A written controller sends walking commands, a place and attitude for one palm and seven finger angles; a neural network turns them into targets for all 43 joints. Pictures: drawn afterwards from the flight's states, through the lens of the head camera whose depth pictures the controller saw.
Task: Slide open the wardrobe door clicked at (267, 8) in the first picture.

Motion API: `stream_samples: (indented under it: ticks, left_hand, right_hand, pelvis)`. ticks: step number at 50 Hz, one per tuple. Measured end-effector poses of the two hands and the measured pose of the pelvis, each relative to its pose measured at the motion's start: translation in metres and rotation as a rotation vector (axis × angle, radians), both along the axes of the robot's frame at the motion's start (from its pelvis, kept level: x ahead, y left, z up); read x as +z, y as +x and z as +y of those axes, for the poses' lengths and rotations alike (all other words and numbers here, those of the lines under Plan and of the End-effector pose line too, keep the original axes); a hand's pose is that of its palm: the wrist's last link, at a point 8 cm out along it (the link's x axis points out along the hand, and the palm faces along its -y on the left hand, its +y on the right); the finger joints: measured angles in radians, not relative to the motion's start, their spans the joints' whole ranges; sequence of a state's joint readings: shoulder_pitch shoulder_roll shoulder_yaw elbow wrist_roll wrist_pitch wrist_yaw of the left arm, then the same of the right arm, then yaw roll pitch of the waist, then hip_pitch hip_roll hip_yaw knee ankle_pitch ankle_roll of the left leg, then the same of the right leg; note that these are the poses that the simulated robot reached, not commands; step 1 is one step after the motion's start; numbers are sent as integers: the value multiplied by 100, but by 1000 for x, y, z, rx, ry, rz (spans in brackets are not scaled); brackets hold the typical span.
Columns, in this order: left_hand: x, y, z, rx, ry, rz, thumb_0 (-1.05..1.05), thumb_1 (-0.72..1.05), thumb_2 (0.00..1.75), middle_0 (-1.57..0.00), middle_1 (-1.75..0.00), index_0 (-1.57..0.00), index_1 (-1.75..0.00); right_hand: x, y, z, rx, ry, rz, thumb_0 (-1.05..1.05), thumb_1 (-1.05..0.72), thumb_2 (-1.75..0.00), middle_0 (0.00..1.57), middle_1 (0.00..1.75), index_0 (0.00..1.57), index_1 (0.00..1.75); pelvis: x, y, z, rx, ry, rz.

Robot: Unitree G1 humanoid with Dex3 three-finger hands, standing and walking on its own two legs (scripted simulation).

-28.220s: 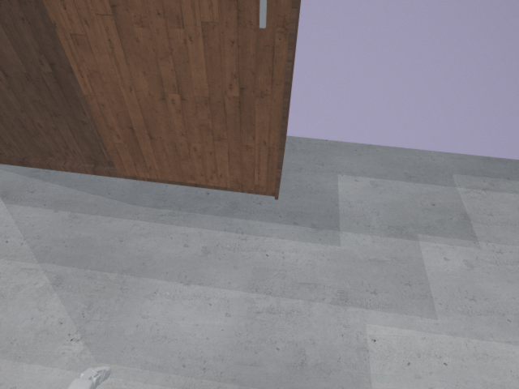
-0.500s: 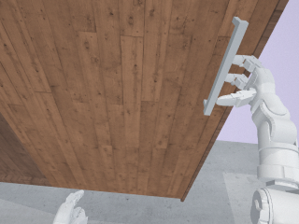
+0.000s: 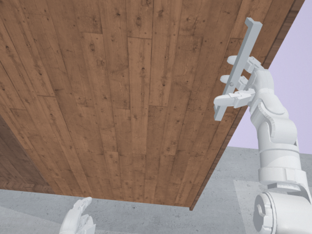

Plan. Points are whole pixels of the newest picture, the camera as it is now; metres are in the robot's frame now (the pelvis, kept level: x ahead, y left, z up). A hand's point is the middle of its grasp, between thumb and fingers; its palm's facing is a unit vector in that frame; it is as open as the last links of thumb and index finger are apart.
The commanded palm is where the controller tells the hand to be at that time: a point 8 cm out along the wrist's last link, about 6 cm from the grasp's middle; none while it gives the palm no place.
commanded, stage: slide the fingers in behind the handle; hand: right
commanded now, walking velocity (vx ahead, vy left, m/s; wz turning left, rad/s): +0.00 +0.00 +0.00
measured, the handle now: (231, 76) +0.46 -0.16 +0.23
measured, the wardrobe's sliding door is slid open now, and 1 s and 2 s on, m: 0.00 0.00 0.00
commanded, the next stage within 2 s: grip the handle and tug to test in 0.96 s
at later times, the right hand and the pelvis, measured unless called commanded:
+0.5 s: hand (231, 87) +0.40 -0.14 +0.23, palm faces +0.04 +1.00 +0.00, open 14.0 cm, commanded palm +0.38 -0.18 +0.23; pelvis +0.00 +0.00 +0.00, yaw +0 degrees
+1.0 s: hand (231, 86) +0.40 -0.14 +0.23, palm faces +0.04 +1.00 +0.01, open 14.0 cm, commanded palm +0.38 -0.19 +0.23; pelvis +0.00 +0.00 +0.00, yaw +0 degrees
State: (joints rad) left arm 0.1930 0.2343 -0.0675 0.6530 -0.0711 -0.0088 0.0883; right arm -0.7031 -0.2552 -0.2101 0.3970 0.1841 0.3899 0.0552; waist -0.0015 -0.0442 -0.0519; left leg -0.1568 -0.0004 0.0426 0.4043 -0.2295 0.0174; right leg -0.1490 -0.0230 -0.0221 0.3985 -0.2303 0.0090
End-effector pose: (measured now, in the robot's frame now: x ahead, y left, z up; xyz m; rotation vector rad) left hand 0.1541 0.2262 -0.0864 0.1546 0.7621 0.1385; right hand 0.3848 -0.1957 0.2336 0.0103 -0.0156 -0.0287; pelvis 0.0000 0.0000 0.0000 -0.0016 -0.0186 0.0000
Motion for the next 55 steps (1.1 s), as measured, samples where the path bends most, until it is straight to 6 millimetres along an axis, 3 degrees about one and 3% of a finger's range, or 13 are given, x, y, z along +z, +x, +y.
stream_samples:
  ticks: [9, 18, 28, 35, 46, 55]
  left_hand:
    - [-3, -5, 9, 10, 19, 33, 1, 91, 89, -20, -30, -20, -30]
    - [2, 10, 4, -6, 9, -4, 1, 91, 89, -20, -30, -20, -30]
    - [8, 20, -5, -39, 9, -28, 1, 91, 89, -20, -30, -20, -30]
    - [3, 13, -7, -38, 12, -2, 1, 91, 89, -20, -30, -20, -30]
    - [-2, -5, -2, -6, 11, 38, 1, 91, 89, -20, -30, -20, -30]
    - [1, -4, 2, 1, 29, 27, 1, 91, 89, -20, -30, -20, -30]
  right_hand:
    - [0, -3, -5, -9, -27, -26, -1, 50, -30, 30, 119, 30, 120]
    - [2, -7, 9, 21, -3, -13, -1, 50, -30, 30, 120, 30, 120]
    - [-1, -10, 4, -14, -23, -5, -1, 50, -30, 30, 120, 30, 120]
    - [3, -2, 12, 10, -6, 2, -1, 50, -30, 30, 120, 30, 120]
    - [-3, -3, 5, -1, -4, -3, -1, 50, -30, 30, 120, 30, 120]
    - [0, -6, -3, -11, -16, -19, -1, 50, -30, 30, 120, 30, 120]
  pelvis:
    - [0, 3, 1, -3, 2, -3]
    - [0, 4, -1, -3, 2, -6]
    - [0, 1, 0, -12, 3, -11]
    - [0, -1, -2, -14, 3, -4]
    - [0, 1, -3, -2, 3, -7]
    - [1, 0, -4, -3, 5, -8]
